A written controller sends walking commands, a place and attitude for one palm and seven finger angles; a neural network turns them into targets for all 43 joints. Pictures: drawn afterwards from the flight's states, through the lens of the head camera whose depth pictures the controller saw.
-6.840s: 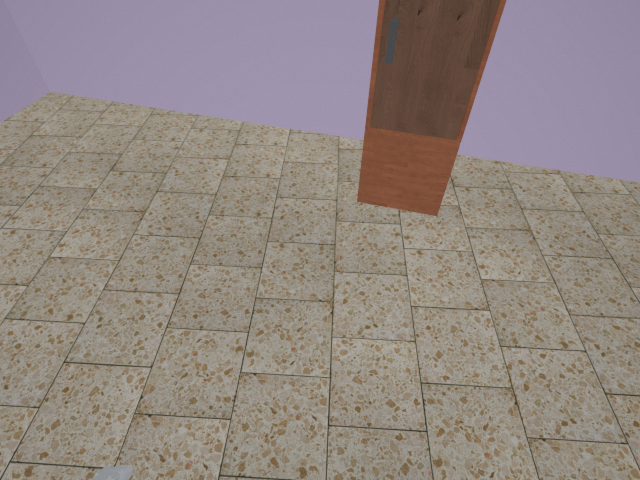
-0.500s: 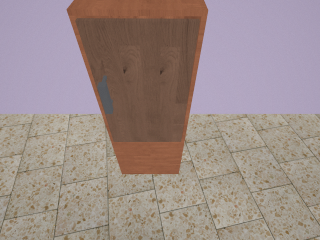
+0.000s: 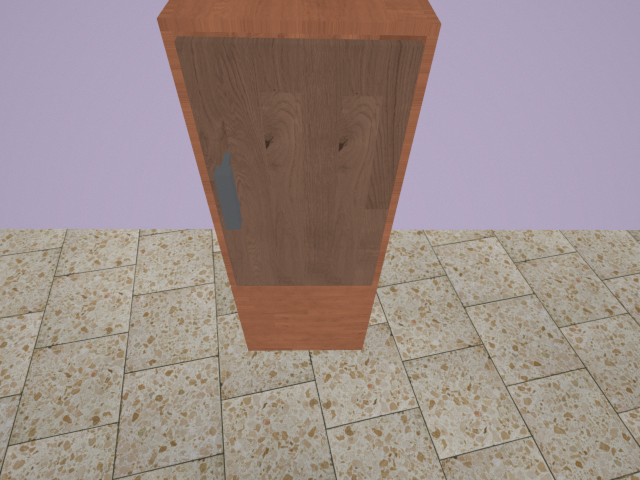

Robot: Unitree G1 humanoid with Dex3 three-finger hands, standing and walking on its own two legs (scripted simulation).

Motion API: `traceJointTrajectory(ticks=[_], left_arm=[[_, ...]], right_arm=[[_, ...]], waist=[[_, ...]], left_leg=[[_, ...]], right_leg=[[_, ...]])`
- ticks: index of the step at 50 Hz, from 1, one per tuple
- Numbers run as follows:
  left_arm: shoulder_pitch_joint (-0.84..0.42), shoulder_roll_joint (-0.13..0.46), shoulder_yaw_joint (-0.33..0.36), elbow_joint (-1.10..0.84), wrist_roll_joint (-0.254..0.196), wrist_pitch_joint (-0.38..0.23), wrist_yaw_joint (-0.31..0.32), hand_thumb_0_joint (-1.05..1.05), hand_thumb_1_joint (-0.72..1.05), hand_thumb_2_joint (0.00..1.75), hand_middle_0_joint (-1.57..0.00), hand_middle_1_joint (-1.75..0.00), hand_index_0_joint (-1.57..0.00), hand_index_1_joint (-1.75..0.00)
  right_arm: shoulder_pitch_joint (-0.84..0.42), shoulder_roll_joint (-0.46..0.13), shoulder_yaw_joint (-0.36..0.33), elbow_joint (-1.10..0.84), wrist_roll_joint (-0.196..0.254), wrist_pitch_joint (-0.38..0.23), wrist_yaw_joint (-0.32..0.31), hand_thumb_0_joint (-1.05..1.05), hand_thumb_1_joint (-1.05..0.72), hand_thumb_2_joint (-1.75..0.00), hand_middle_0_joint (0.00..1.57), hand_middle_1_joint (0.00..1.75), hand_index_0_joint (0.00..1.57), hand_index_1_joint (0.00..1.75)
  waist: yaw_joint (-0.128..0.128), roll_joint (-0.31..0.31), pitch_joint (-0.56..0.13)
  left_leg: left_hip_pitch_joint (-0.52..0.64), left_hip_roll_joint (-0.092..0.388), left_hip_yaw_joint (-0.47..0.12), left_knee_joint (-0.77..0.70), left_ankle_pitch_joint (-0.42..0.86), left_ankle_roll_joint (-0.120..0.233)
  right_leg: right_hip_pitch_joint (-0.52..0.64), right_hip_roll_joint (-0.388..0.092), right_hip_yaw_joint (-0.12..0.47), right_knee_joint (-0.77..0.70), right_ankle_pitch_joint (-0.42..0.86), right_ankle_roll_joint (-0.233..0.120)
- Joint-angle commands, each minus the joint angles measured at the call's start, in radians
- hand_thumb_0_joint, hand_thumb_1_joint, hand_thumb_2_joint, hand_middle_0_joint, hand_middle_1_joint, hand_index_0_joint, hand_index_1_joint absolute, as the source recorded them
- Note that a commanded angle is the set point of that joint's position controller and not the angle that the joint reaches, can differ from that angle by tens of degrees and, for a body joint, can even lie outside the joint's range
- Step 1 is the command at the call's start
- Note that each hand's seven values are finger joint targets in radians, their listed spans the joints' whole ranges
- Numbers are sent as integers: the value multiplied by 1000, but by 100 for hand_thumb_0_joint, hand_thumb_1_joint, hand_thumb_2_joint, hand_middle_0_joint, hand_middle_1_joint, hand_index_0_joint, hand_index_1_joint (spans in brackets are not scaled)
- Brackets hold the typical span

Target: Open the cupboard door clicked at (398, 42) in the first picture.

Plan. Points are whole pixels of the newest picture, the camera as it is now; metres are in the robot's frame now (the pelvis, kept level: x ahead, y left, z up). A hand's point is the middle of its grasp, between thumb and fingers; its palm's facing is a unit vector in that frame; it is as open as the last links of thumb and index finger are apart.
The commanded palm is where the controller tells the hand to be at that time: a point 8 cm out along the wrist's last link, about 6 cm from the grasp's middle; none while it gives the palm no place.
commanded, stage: raise the hand with hooked fingers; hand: left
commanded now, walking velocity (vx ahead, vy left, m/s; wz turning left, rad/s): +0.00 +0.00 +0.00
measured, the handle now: (230, 191) +0.57 +0.20 +0.00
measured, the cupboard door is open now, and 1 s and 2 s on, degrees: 0 0 0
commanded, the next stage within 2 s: none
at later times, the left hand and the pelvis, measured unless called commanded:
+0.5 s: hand out of the picture +0.12 +0.20 -0.07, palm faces +0.22 -0.98 -0.03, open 9.0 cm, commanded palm +0.13 +0.25 -0.04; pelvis -0.05 -0.05 -0.09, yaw +3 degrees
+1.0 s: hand (141, 426) +0.18 +0.23 -0.03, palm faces +0.09 -0.99 -0.05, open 12.1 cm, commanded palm +0.16 +0.28 -0.01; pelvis -0.05 -0.02 -0.08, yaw +1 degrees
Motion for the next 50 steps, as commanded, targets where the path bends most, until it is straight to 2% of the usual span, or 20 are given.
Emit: traceJointTrajectory(ticks=[1,2,3,4,5,7,11,13,15,20,23,24,25,28,30,34,38,42,46,50], left_arm=[[-638,398,236,-1574,-170,-231,54,0,88,89,-20,-32,-20,-32],[-137,297,173,-1312,-91,-177,79,0,85,88,-20,-33,-20,-33],[-119,226,136,-1223,-111,-128,128,0,83,87,-21,-34,-21,-34],[192,-67,-20,-977,-139,-35,111,0,81,86,-21,-36,-21,-36],[16,-18,17,-1155,-173,-70,93,0,78,85,-21,-37,-21,-37],[41,66,125,-1059,-153,-169,52,0,74,83,-21,-40,-21,-40],[397,-5,216,-807,-216,-411,-155,0,64,79,-22,-47,-22,-47],[415,54,292,-784,-268,-528,-293,0,60,77,-22,-50,-22,-50],[327,134,355,-823,-312,-597,-400,0,55,75,-22,-53,-22,-53],[-7,243,413,-1144,-378,-586,-416,0,43,70,-23,-60,-23,-60],[-223,261,367,-1397,-378,-669,-391,0,36,67,-24,-64,-24,-64],[-194,260,356,-1404,-369,-680,-393,0,34,66,-24,-66,-24,-66],[-163,213,299,-1387,-371,-680,-406,0,32,65,-24,-68,-24,-68],[-172,236,267,-1224,-379,-599,-471,0,25,62,-25,-72,-25,-72],[-143,288,321,-1107,-381,-497,-505,0,20,60,-25,-75,-25,-75],[-53,387,481,-1021,-427,-273,-512,0,11,56,-26,-81,-26,-81],[13,365,581,-1078,-455,-292,-406,0,1,52,-26,-87,-26,-87],[-52,268,467,-1079,-408,-432,-361,0,-8,48,-27,-93,-27,-93],[-134,263,381,-1004,-384,-485,-432,0,-17,44,-28,-99,-28,-99],[-204,357,429,-1085,-403,-470,-475,0,-27,40,-28,-105,-28,-105]], right_arm=[[1,-293,-75,-417,62,-164,-29,0,-90,-90,20,30,20,30],[-77,-187,-25,-362,53,-263,-62,0,-90,-90,20,30,20,30],[-76,-177,-40,-286,59,-293,-68,0,-90,-90,20,30,20,30],[-39,-139,-44,-270,68,-288,-53,0,-90,-90,20,30,20,30],[-54,-182,-62,-347,66,-293,-46,0,-90,-90,20,30,20,30],[-70,-208,-86,-387,37,-295,-45,0,-90,-90,20,30,20,30],[-138,-189,-122,-491,17,-272,-3,0,-90,-90,20,30,20,30],[-162,-195,-135,-548,27,-267,22,0,-90,-90,20,30,20,30],[-188,-207,-135,-610,35,-270,27,0,-90,-90,20,30,20,30],[-165,-200,-113,-706,42,-266,-7,0,-90,-90,20,30,20,30],[-113,-196,-97,-668,28,-281,-39,0,-90,-90,20,30,20,30],[-99,-200,-99,-648,28,-286,-49,0,-90,-90,20,30,20,30],[-96,-201,-92,-635,30,-294,-55,0,-90,-90,20,30,20,30],[-97,-226,-75,-602,48,-303,-71,0,-90,-90,20,30,20,30],[-101,-230,-70,-597,62,-294,-80,0,-90,-90,20,30,20,30],[-125,-219,-54,-664,68,-245,-80,0,-90,-90,20,30,20,30],[-125,-179,-62,-673,56,-227,-60,0,-90,-90,20,30,20,30],[-91,-192,-74,-629,48,-240,-39,0,-90,-90,20,30,20,30],[-51,-237,-80,-613,57,-258,-46,0,-90,-90,20,30,20,30],[-44,-255,-79,-631,65,-272,-63,0,-90,-90,20,30,20,30]], waist=[[-102,154,-462],[5,302,-443],[-25,259,-370],[-41,164,-210],[-42,115,-113],[-49,-11,-55],[62,-285,-126],[98,-171,-177],[90,-46,-236],[38,124,-347],[-45,131,-415],[-44,158,-430],[-62,151,-409],[-95,113,-301],[-72,59,-295],[36,30,-396],[77,-41,-458],[6,6,-338],[-39,6,-299],[-11,91,-403]], left_leg=[[249,52,-119,-26,482,-36],[374,107,-122,-51,639,-47],[245,93,-117,-60,543,-87],[158,95,-133,-75,467,-72],[62,82,-147,-43,384,-61],[-88,43,-129,63,206,-52],[-343,28,-93,264,200,-62],[-422,5,-71,341,173,-71],[-483,-7,-49,422,123,-64],[-552,3,-55,517,-77,-34],[-529,31,-83,613,-29,-13],[-513,39,-88,614,-21,-12],[-519,41,-92,621,-24,-9],[-589,49,-111,635,-74,-7],[-638,46,-107,622,-85,-7],[-617,26,-100,562,-4,-16],[-584,31,-108,520,85,-30],[-538,36,-101,484,47,-28],[-521,36,-112,470,-41,-15],[-409,35,-121,408,-35,-11]], right_leg=[[-34,18,-21,8,433,-65],[-97,42,-30,98,205,-69],[-146,45,-55,123,84,-58],[-220,40,-68,117,33,-43],[-215,34,-70,91,69,-40],[-285,47,-89,61,95,-45],[-418,73,-116,287,146,-55],[-421,62,-79,367,193,-67],[-451,48,-35,420,182,-68],[-541,44,87,390,-160,-51],[-583,57,116,416,-87,-43],[-593,64,113,421,-80,-51],[-605,66,107,423,-72,-51],[-644,74,109,396,-121,-44],[-597,57,138,354,-151,-32],[-378,16,169,311,-48,-9],[-289,12,137,348,169,12],[-472,47,57,369,81,-6],[-578,63,33,357,-106,-29],[-528,69,7,354,-90,-44]])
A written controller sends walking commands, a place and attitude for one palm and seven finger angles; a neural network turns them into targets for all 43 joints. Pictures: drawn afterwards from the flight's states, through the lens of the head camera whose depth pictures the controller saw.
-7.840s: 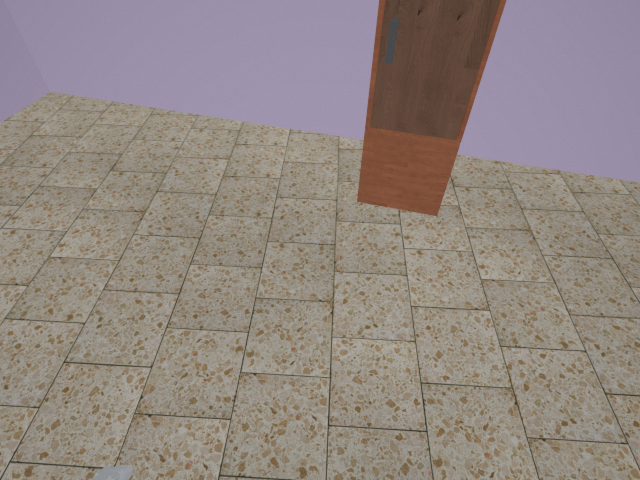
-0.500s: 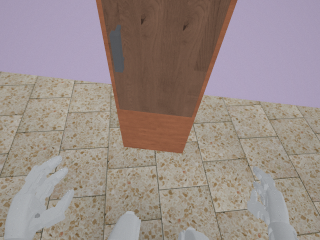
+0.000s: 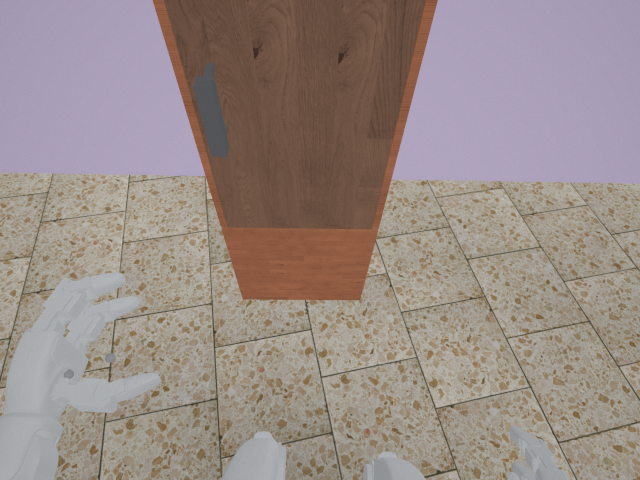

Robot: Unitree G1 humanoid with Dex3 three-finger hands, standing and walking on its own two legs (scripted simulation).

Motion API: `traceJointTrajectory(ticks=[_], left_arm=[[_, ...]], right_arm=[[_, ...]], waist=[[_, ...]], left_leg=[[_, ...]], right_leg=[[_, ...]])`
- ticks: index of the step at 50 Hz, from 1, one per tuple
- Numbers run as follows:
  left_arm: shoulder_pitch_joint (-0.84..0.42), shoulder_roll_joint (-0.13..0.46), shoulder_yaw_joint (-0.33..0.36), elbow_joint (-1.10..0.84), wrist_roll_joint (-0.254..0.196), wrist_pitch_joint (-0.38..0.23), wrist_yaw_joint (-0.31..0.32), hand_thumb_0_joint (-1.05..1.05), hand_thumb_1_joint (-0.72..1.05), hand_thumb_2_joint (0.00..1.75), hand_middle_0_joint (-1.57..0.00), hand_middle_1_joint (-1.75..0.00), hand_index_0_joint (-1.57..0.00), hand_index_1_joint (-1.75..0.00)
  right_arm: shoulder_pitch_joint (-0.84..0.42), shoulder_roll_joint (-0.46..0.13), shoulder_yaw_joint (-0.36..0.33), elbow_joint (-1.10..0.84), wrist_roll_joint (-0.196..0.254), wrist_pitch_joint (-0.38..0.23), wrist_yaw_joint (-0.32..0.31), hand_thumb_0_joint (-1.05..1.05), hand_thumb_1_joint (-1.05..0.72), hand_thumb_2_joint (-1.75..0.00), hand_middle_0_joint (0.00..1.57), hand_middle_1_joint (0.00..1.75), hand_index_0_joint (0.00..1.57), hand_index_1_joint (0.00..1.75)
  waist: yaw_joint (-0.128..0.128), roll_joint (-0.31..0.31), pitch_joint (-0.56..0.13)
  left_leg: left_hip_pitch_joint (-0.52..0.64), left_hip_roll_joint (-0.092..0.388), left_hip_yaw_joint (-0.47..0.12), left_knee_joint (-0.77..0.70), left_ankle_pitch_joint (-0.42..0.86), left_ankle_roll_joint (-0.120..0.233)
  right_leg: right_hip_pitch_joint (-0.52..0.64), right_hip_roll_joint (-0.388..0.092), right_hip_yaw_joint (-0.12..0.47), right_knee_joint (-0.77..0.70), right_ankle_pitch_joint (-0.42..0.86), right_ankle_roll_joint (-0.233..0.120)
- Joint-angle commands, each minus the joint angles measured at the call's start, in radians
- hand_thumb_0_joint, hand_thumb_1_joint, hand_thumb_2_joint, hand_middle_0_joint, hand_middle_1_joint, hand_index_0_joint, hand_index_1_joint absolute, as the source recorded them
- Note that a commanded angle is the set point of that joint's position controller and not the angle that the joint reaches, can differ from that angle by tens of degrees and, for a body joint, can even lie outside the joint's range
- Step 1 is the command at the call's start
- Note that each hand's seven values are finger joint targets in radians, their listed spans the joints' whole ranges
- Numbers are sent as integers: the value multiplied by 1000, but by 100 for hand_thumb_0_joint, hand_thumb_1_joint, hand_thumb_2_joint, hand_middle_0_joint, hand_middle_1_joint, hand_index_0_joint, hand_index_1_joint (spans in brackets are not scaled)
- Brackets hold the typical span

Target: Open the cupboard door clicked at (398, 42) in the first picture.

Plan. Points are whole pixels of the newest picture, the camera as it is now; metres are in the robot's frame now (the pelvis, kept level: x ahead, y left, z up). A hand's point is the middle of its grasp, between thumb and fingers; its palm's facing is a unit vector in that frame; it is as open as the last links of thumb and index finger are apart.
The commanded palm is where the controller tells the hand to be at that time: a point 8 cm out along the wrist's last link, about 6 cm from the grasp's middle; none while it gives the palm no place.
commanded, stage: raise the hand with hooked fingers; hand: left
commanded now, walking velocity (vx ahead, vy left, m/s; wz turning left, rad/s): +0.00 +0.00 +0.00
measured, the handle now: (215, 110) +0.62 +0.21 +0.08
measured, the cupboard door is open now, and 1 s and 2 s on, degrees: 0 0 0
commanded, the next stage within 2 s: move the hooked fingers beside the handle in 1.10 s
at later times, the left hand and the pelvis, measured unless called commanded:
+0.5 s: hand (65, 304) +0.28 +0.29 +0.08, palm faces +0.08 -1.00 -0.04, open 13.9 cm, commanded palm +0.26 +0.34 +0.09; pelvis +0.01 +0.02 +0.02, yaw +0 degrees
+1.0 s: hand (88, 285) +0.30 +0.27 +0.09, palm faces +0.07 -1.00 -0.04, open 14.0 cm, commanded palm +0.27 +0.32 +0.09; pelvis +0.01 +0.00 +0.03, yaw +0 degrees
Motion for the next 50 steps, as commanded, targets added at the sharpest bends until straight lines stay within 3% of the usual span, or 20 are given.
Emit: traceJointTrajectory(ticks=[1,3,4,7,11,14,16,20,23,25,28,29,32,35,38,45,50], left_arm=[[-158,257,102,-246,-28,-45,-36,0,-29,39,-29,-107,-29,-107],[-164,312,162,-270,-30,-43,-6,0,-34,37,-29,-110,-29,-110],[-162,281,146,-289,-31,-45,8,0,-36,36,-29,-111,-29,-111],[-163,233,117,-254,-22,-26,50,0,-43,33,-29,-115,-29,-115],[-188,205,66,-142,2,51,30,0,-50,30,-30,-120,-30,-120],[-255,218,47,-118,12,97,-11,0,-50,30,-30,-120,-30,-120],[-302,251,72,-134,12,101,-21,0,-50,30,-30,-120,-30,-120],[-394,310,130,-180,0,57,-15,0,-50,30,-30,-120,-30,-120],[-412,329,151,-127,0,43,-11,0,-50,30,-30,-120,-30,-120],[-427,319,139,-84,2,54,-27,0,-50,30,-30,-120,-30,-120],[-435,324,136,-17,-5,91,-60,0,-50,30,-30,-120,-30,-120],[-441,336,140,-14,-4,103,-70,0,-50,30,-30,-120,-30,-120],[-427,321,129,14,-12,125,-89,0,-50,30,-30,-120,-30,-120],[-410,341,154,-21,-17,106,-80,0,-50,30,-30,-120,-30,-120],[-413,354,177,-20,-21,78,-57,0,-50,30,-30,-120,-30,-120],[-429,353,171,-31,-6,45,-41,0,-50,30,-30,-120,-30,-120],[-432,349,163,-20,-12,43,-51,0,-50,30,-30,-120,-30,-120]], right_arm=[[-65,-133,-41,-181,12,-77,-20,0,-90,-90,20,30,20,30],[-66,-133,-36,-183,8,-74,-22,0,-90,-90,20,30,20,30],[-75,-122,-31,-190,8,-73,-20,0,-90,-90,20,30,20,30],[-78,-120,-24,-189,7,-62,-9,0,-90,-90,20,30,20,30],[-68,-134,-20,-201,11,-37,-2,0,-90,-90,20,30,20,30],[-60,-143,-18,-218,16,-26,-6,0,-90,-90,20,30,20,30],[-61,-144,-17,-221,14,-23,-10,0,-90,-90,20,30,20,30],[-62,-136,-9,-211,4,-24,-15,0,-90,-90,20,30,20,30],[-59,-137,-5,-199,1,-20,-16,0,-90,-90,20,30,20,30],[-61,-137,-4,-191,5,-15,-17,0,-90,-90,20,30,20,30],[-51,-145,-6,-190,9,-8,-21,0,-90,-90,20,30,20,30],[-54,-145,-6,-191,12,-6,-21,0,-90,-90,20,30,20,30],[-53,-147,-8,-199,14,-1,-22,0,-90,-90,20,30,20,30],[-44,-145,-13,-205,9,-2,-14,0,-90,-90,20,30,20,30],[-42,-145,-15,-203,4,2,-8,0,-90,-90,20,30,20,30],[-45,-136,-16,-195,8,10,-6,0,-90,-90,20,30,20,30],[-51,-136,-14,-193,11,12,-11,0,-90,-90,20,30,20,30]], waist=[[14,70,-267],[34,73,-277],[37,108,-266],[23,136,-203],[2,106,-143],[-9,74,-146],[-5,80,-184],[3,118,-226],[7,120,-212],[1,130,-207],[3,92,-217],[7,121,-228],[5,65,-210],[17,85,-247],[16,51,-210],[10,121,-238],[0,69,-228]], left_leg=[[279,-29,-55,-211,158,14],[302,-25,-67,-231,190,8],[327,-24,-69,-248,196,3],[360,-15,-91,-283,180,-11],[340,-14,-96,-307,148,-15],[353,-15,-96,-312,157,-12],[386,-14,-98,-313,188,-13],[453,-13,-106,-313,268,-25],[446,-15,-106,-314,277,-27],[453,-13,-102,-322,270,-28],[436,-20,-89,-317,300,-19],[445,-20,-81,-319,302,-18],[424,-23,-76,-323,298,-10],[444,-27,-67,-313,352,-10],[409,-28,-66,-312,314,-7],[416,-34,-40,-302,310,0],[394,-36,-36,-300,289,7]], right_leg=[[106,29,51,-207,110,-7],[128,37,31,-192,139,-15],[121,37,21,-192,145,-16],[89,40,-3,-195,152,-16],[87,44,-10,-220,153,-13],[99,47,-9,-238,164,-13],[115,49,-8,-242,179,-15],[125,52,-7,-242,208,-22],[132,55,-3,-245,212,-24],[131,50,-4,-254,211,-21],[169,51,-1,-268,246,-21],[171,47,2,-275,250,-19],[185,48,-1,-287,261,-16],[203,50,4,-280,302,-16],[199,54,6,-281,279,-17],[221,44,29,-285,300,-12],[241,44,38,-297,305,-6]])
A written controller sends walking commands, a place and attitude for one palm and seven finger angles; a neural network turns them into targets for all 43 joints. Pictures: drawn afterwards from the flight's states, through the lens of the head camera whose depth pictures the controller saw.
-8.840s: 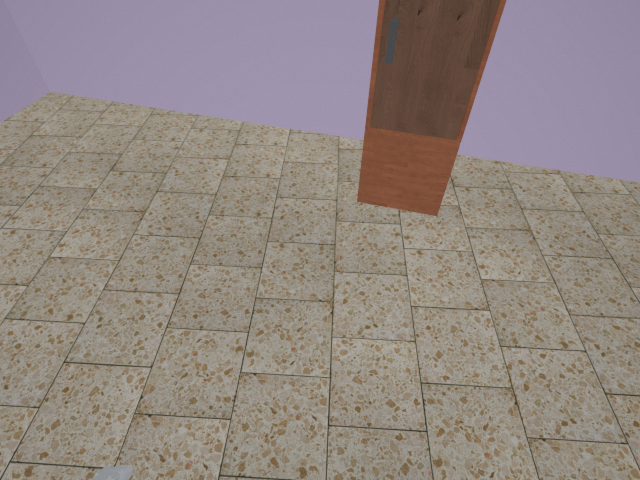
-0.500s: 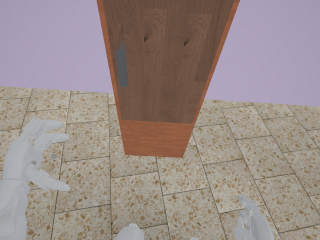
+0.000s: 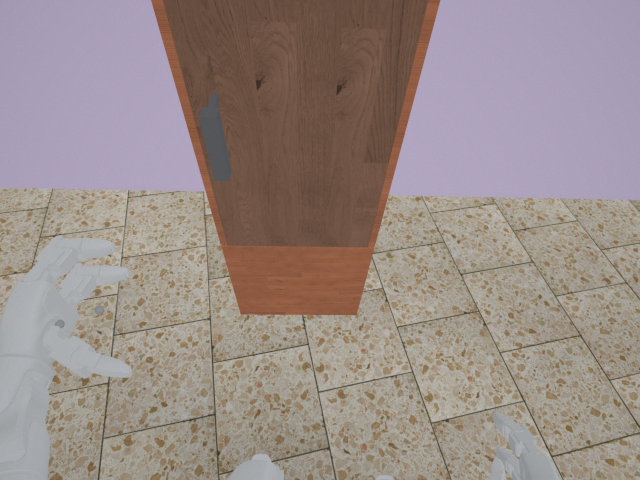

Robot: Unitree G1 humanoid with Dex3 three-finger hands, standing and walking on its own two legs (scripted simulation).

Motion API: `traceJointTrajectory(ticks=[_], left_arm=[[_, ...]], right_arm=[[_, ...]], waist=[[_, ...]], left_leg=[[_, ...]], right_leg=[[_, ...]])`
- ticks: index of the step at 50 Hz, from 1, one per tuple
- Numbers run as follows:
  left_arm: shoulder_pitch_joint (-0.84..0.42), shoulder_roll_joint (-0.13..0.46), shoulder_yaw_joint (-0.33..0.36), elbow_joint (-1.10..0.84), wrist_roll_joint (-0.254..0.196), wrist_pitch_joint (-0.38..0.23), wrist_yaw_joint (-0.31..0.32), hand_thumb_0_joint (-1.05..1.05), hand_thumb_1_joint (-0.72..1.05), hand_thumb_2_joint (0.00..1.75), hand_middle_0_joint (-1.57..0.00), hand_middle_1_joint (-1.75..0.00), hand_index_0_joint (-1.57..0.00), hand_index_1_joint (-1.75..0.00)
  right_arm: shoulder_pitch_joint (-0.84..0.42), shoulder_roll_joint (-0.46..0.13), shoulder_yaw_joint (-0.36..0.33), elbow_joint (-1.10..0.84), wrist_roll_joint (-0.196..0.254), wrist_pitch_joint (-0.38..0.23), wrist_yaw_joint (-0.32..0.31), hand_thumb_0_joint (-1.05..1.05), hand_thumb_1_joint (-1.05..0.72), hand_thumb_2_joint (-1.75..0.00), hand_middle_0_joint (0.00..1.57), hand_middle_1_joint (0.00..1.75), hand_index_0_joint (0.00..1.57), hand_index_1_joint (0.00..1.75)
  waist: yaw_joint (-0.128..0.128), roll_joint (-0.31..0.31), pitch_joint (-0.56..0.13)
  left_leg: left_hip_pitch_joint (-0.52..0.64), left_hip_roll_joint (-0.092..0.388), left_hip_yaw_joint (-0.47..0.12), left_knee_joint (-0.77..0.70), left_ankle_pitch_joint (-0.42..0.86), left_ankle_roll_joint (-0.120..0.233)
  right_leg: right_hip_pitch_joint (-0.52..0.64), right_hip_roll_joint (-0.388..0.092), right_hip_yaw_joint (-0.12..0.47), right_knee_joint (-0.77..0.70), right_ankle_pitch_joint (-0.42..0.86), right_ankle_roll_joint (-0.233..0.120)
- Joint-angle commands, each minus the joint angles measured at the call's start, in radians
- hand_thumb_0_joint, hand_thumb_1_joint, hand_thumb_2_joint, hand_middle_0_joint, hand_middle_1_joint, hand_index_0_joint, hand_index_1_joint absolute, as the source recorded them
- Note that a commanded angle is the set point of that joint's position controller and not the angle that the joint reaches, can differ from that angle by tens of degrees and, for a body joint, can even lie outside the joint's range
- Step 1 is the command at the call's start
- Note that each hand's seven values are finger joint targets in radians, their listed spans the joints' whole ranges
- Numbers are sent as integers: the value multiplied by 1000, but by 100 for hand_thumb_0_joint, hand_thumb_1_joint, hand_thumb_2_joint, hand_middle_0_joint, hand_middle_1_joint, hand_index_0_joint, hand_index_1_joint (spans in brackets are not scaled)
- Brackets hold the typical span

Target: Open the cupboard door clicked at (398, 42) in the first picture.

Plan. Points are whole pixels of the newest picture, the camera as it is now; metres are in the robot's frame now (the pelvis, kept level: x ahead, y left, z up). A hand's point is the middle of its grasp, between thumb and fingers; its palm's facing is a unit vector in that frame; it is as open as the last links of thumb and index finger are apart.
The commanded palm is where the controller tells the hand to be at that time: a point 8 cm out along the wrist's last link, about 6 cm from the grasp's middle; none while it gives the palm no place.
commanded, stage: raise the hand with hooked fingers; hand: left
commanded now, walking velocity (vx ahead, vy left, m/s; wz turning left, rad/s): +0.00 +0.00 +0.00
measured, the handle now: (218, 137) +0.61 +0.20 +0.05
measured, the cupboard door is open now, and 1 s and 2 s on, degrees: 0 0 0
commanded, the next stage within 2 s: move the hooked fingers beside the handle in 0.10 s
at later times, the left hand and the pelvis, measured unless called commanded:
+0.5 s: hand (124, 274) +0.34 +0.26 +0.06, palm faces +0.06 -1.00 -0.02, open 14.0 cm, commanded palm +0.31 +0.31 +0.06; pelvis -0.01 -0.02 +0.00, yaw +0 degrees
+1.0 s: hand (149, 221) +0.42 +0.26 +0.05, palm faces +0.03 -1.00 +0.00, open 14.0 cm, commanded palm +0.40 +0.31 +0.06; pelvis +0.00 +0.01 -0.01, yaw -2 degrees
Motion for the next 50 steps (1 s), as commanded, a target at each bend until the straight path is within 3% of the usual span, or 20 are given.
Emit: traceJointTrajectory(ticks=[1,3,5,10,13,14,15,20,23,28,31,37,40,44,47,48,49,50], left_arm=[[-188,259,95,-201,-39,-66,-11,0,-50,30,-30,-120,-30,-120],[-195,253,97,-164,-48,-60,-16,0,-50,30,-30,-120,-30,-120],[-202,240,84,-143,-45,-54,-22,0,-50,30,-30,-120,-30,-120],[-206,258,86,-164,-31,-63,-22,0,-50,30,-30,-120,-30,-120],[-351,271,80,-136,-25,-78,-12,0,-50,30,-30,-120,-30,-120],[-385,306,109,-97,-21,-81,-8,0,-50,30,-30,-120,-30,-120],[-419,295,94,-76,-18,-86,-11,0,-50,30,-30,-120,-30,-120],[-532,312,71,11,3,-85,-33,0,-50,30,-30,-120,-30,-120],[-537,348,96,74,11,-74,-41,0,-50,30,-30,-120,-30,-120],[-569,385,131,153,19,-66,-34,0,-50,30,-30,-120,-30,-120],[-634,390,126,191,34,-77,-20,0,-50,30,-30,-120,-30,-120],[-710,411,125,231,59,-114,-19,0,-50,30,-30,-120,-30,-120],[-809,381,81,251,69,-119,-18,0,-50,30,-30,-120,-30,-120],[-860,392,79,272,90,-121,5,0,-50,30,-30,-120,-30,-120],[-870,394,86,298,99,-119,31,0,-50,30,-30,-120,-30,-120],[-877,419,108,318,103,-119,41,0,-50,30,-30,-120,-30,-120],[-907,412,90,313,116,-121,49,0,-50,30,-30,-120,-30,-120],[-909,386,75,337,118,-116,59,0,-50,30,-30,-120,-30,-120]], right_arm=[[-31,-144,-59,-133,10,-47,-14,0,-90,-90,20,30,20,30],[-29,-145,-56,-129,9,-44,-16,0,-90,-90,20,30,20,30],[-36,-144,-56,-129,14,-43,-18,0,-90,-90,20,30,20,30],[-37,-139,-55,-134,11,-45,-15,0,-90,-90,20,30,20,30],[-33,-141,-50,-111,8,-42,-23,0,-90,-90,20,30,20,30],[-30,-144,-51,-101,9,-40,-27,0,-90,-90,20,30,20,30],[-30,-143,-47,-94,9,-40,-29,0,-90,-90,20,30,20,30],[-14,-145,-48,-76,11,-36,-34,0,-90,-90,20,30,20,30],[9,-152,-52,-69,9,-26,-32,0,-90,-90,20,30,20,30],[29,-154,-55,-74,6,-4,-22,0,-90,-90,20,30,20,30],[48,-156,-58,-70,5,10,-16,0,-90,-90,20,30,20,30],[89,-164,-68,-55,0,38,-8,0,-90,-90,20,30,20,30],[104,-167,-70,-38,0,50,-9,0,-90,-90,20,30,20,30],[131,-175,-74,-25,-6,64,-6,0,-90,-90,20,30,20,30],[139,-175,-76,-23,-9,79,1,0,-90,-90,20,30,20,30],[147,-179,-75,-17,-13,86,1,0,-90,-90,20,30,20,30],[146,-177,-72,-20,-12,91,4,0,-90,-90,20,30,20,30],[148,-173,-71,-22,-14,96,8,0,-90,-90,20,30,20,30]], waist=[[7,69,-252],[4,33,-221],[0,40,-206],[10,62,-251],[-21,50,-206],[-25,27,-202],[-29,42,-204],[-31,78,-257],[-20,50,-300],[-10,64,-303],[-25,39,-299],[-37,87,-352],[-66,95,-349],[-65,138,-396],[-63,130,-399],[-62,106,-396],[-66,138,-396],[-69,125,-389]], left_leg=[[222,-32,-41,-136,237,6],[190,-34,-40,-130,222,6],[183,-35,-34,-130,200,8],[197,-37,-29,-123,236,10],[169,-34,-32,-109,187,12],[154,-32,-32,-106,169,11],[151,-33,-32,-105,162,11],[158,-33,-28,-91,181,12],[148,-32,-29,-82,222,14],[124,-32,-20,-76,245,11],[113,-29,-21,-77,240,13],[149,-23,-24,-68,275,12],[187,-14,-40,-65,280,12],[259,-6,-64,-67,334,4],[268,-3,-70,-68,343,0],[258,0,-76,-65,360,0],[270,1,-76,-70,362,-3],[267,0,-77,-71,353,-3]], right_leg=[[71,39,34,-125,246,-11],[71,39,38,-129,240,-10],[61,35,47,-139,224,-6],[92,30,56,-129,267,-6],[49,32,69,-135,213,-4],[50,29,79,-140,194,0],[48,26,84,-140,184,0],[58,20,91,-129,211,-3],[86,22,91,-113,261,-4],[88,25,86,-100,296,-4],[71,27,82,-95,297,1],[35,36,69,-73,309,-6],[-30,41,54,-69,287,-8],[-83,43,38,-59,275,-14],[-93,43,32,-59,268,-13],[-90,45,29,-54,278,-16],[-106,44,28,-52,270,-14],[-112,44,25,-54,262,-13]])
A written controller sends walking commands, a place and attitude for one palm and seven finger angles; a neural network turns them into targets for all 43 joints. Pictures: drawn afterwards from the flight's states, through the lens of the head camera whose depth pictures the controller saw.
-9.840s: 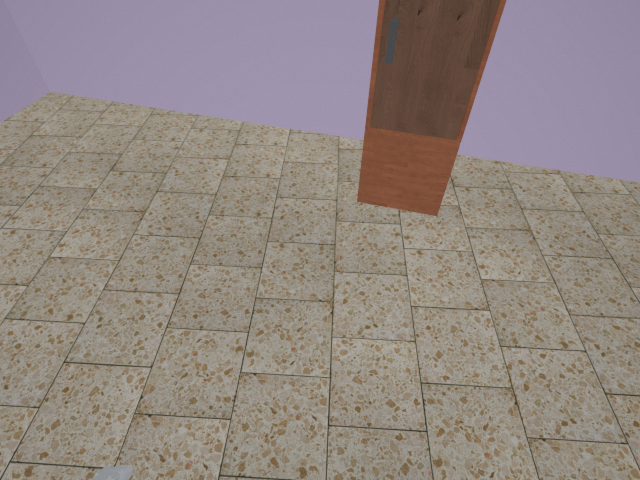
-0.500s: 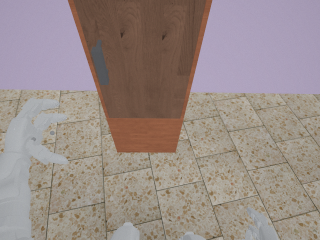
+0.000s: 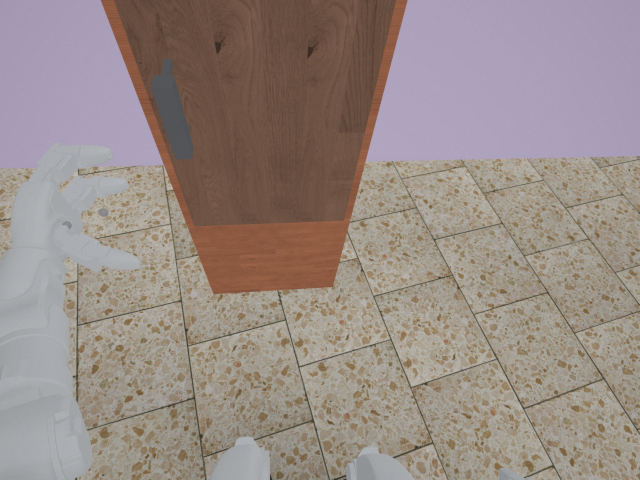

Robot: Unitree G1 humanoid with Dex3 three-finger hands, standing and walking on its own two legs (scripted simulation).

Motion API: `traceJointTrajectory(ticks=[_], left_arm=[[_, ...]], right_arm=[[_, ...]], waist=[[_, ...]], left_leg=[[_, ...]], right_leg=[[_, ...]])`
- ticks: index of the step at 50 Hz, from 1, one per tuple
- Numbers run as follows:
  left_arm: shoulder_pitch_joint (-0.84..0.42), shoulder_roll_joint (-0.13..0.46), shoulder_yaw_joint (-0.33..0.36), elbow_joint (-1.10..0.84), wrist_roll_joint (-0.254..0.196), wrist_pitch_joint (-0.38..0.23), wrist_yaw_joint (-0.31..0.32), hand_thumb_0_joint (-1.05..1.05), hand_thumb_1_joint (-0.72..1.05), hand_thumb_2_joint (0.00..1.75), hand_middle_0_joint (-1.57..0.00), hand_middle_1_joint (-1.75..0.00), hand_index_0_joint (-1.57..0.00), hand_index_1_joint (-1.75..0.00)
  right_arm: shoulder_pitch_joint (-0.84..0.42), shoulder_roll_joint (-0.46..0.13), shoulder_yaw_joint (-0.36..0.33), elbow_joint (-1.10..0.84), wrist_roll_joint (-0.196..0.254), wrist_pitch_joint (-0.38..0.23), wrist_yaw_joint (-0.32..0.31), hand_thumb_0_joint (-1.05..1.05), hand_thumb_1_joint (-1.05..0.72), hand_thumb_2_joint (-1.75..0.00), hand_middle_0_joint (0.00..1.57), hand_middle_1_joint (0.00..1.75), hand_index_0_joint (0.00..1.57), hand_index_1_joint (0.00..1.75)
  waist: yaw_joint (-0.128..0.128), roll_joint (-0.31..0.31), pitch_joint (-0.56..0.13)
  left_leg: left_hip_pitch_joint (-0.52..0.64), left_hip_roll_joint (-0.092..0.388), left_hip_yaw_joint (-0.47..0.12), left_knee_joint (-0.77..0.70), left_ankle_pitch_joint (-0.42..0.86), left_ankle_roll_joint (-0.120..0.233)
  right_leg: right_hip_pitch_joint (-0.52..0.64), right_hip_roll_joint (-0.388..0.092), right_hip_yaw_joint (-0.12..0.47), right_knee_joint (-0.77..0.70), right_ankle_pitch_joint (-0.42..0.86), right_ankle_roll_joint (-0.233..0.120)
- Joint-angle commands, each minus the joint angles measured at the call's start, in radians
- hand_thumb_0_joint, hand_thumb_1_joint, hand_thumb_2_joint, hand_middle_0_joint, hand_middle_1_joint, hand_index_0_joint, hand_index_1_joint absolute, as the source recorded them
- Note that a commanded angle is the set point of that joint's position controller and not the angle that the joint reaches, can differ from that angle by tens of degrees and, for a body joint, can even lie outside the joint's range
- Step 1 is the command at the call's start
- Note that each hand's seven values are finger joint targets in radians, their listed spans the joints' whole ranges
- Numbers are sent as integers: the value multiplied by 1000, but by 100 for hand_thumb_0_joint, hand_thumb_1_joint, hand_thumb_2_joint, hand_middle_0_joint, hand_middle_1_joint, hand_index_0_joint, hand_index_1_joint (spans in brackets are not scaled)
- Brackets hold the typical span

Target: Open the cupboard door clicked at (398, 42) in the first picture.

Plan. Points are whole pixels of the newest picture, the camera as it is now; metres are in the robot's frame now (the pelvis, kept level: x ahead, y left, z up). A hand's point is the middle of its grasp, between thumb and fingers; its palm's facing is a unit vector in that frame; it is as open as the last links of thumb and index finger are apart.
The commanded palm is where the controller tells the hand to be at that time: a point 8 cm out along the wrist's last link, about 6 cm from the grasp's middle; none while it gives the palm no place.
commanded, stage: move the hooked fingers beside the handle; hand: left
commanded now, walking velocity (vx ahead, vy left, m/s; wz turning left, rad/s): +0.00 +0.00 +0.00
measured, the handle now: (176, 110) +0.60 +0.21 +0.06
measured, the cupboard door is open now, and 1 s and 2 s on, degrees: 0 0 0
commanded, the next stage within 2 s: slide the fingers in behind the handle in 1.60 s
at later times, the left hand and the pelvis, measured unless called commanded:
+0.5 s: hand (124, 169) +0.49 +0.25 +0.06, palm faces +0.08 -1.00 +0.00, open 14.0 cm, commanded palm +0.48 +0.30 +0.06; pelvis -0.01 +0.01 -0.01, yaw -1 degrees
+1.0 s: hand (134, 136) +0.55 +0.26 +0.05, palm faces +0.09 -1.00 -0.04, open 13.6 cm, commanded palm +0.53 +0.29 +0.06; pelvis +0.00 +0.00 -0.03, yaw -3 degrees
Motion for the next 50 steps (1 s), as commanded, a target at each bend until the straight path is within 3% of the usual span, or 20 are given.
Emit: traceJointTrajectory(ticks=[1,4,9,12,14,16,17,23,24,25,27,29,30,33,38,40,42,44,47,50], left_arm=[[-376,299,56,-150,-3,-57,36,0,-50,30,-30,-120,-30,-120],[-426,337,72,-86,17,-61,50,0,-50,30,-30,-120,-30,-120],[-545,337,45,-81,42,-102,50,0,-50,30,-30,-120,-30,-120],[-555,334,45,-62,37,-112,42,0,-50,30,-30,-120,-30,-120],[-602,333,32,-32,42,-102,39,0,-50,30,-30,-120,-30,-120],[-628,322,13,26,45,-79,39,0,-50,30,-30,-120,-30,-120],[-642,334,16,51,50,-70,43,0,-50,30,-30,-120,-30,-120],[-767,420,52,67,85,-88,87,0,-50,30,-30,-120,-30,-120],[-787,450,63,67,95,-92,94,0,-50,30,-30,-120,-30,-120],[-825,431,42,61,99,-96,96,0,-50,30,-30,-120,-30,-120],[-830,467,65,74,112,-98,99,0,-50,30,-30,-120,-30,-120],[-817,506,81,136,120,-81,94,0,-50,30,-30,-120,-30,-120],[-844,494,59,148,125,-69,89,0,-50,30,-30,-120,-30,-120],[-874,496,42,188,136,-38,82,0,-50,30,-30,-120,-30,-120],[-960,591,90,193,146,-28,91,0,-50,30,-30,-120,-30,-120],[-989,644,108,205,162,-27,92,0,-50,30,-30,-120,-30,-120],[-932,681,126,230,177,-16,88,0,-50,30,-30,-120,-30,-120],[-885,708,139,206,189,-12,77,0,-50,30,-30,-120,-30,-120],[-855,641,116,175,166,0,49,0,-50,30,-30,-120,-30,-120],[-847,636,128,136,131,7,25,0,-50,30,-30,-120,-30,-120]], right_arm=[[96,-181,-69,-84,0,-6,-4,0,-90,-90,20,30,20,30],[108,-186,-64,-87,-2,13,-1,0,-90,-90,20,30,20,30],[128,-187,-65,-76,-12,36,5,0,-90,-90,20,30,20,30],[137,-191,-66,-69,-14,50,8,0,-90,-90,20,30,20,30],[147,-193,-64,-56,-15,60,7,0,-90,-90,20,30,20,30],[151,-196,-60,-52,-13,68,6,0,-90,-90,20,30,20,30],[156,-199,-58,-50,-13,71,5,0,-90,-90,20,30,20,30],[183,-206,-49,-43,-27,79,3,0,-90,-90,20,30,20,30],[191,-212,-48,-45,-28,83,2,0,-90,-90,20,30,20,30],[188,-207,-47,-42,-31,82,5,0,-90,-90,20,30,20,30],[204,-210,-46,-40,-36,85,7,0,-90,-90,20,30,20,30],[215,-217,-39,-42,-34,96,8,0,-90,-90,20,30,20,30],[219,-216,-38,-41,-34,100,8,0,-90,-90,20,30,20,30],[237,-217,-32,-46,-33,109,9,0,-90,-90,20,30,20,30],[265,-223,-23,-46,-40,115,6,0,-90,-90,20,30,20,30],[274,-224,-18,-46,-40,115,7,0,-90,-90,20,30,20,30],[280,-225,-14,-56,-42,119,9,0,-90,-90,20,30,20,30],[288,-225,-14,-66,-44,126,14,0,-90,-90,20,30,20,30],[299,-218,-22,-65,-40,138,23,0,-90,-90,20,30,20,30],[301,-221,-27,-61,-36,145,23,0,-90,-90,20,30,20,30]], waist=[[6,130,-372],[-7,97,-356],[-24,175,-412],[-28,178,-440],[-42,184,-428],[-59,151,-376],[-60,149,-356],[-81,179,-402],[-85,169,-425],[-96,202,-446],[-89,222,-491],[-97,198,-472],[-113,199,-459],[-126,208,-439],[-150,201,-481],[-152,216,-498],[-139,214,-501],[-115,254,-555],[-114,255,-570],[-114,243,-570]], left_leg=[[388,-8,-91,-123,366,-15],[347,-8,-85,-117,350,-10],[416,1,-100,-93,393,-18],[438,5,-109,-86,415,-22],[434,8,-115,-82,422,-23],[384,7,-116,-86,349,-18],[368,6,-118,-91,325,-16],[351,4,-125,-59,326,-11],[356,7,-130,-57,334,-13],[358,5,-125,-45,328,-10],[368,5,-124,-30,366,-11],[335,8,-122,-22,367,-8],[322,8,-121,-20,356,-6],[302,9,-120,-10,361,-1],[250,12,-115,28,388,8],[216,10,-106,44,382,11],[180,8,-97,51,389,13],[206,9,-93,53,442,10],[253,12,-95,51,483,8],[266,14,-96,39,489,8]], right_leg=[[25,36,5,-99,265,-24],[26,40,9,-93,266,-21],[-36,42,7,-77,256,-26],[-48,46,2,-74,255,-27],[-70,45,1,-71,254,-26],[-90,45,0,-80,218,-23],[-95,44,-2,-82,204,-24],[-126,44,7,-62,199,-25],[-122,45,6,-57,201,-22],[-132,44,12,-55,201,-20],[-120,46,12,-46,223,-22],[-119,48,13,-46,232,-20],[-127,48,13,-47,229,-17],[-143,50,12,-44,239,-19],[-132,54,22,-29,280,-10],[-111,54,28,-23,288,-7],[-81,55,30,-17,312,-7],[-54,56,31,-3,360,-11],[-61,61,24,-11,390,-8],[-39,66,22,-22,407,-8]])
